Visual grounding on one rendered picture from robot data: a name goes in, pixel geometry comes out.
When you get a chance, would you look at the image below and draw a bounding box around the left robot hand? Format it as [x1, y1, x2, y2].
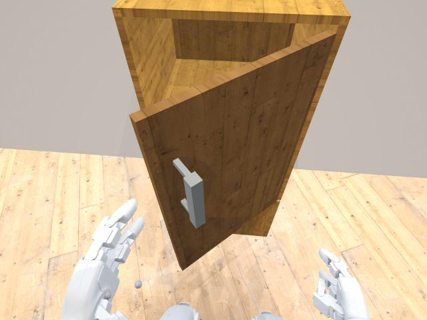
[61, 199, 145, 320]

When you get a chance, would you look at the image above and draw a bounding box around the right robot hand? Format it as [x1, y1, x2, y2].
[313, 248, 370, 320]

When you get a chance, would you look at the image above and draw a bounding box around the handle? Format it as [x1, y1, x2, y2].
[173, 158, 205, 229]

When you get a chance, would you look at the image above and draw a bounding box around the cupboard door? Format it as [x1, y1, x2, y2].
[129, 30, 337, 271]

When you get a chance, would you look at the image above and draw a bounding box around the robot left thigh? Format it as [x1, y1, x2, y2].
[160, 305, 199, 320]

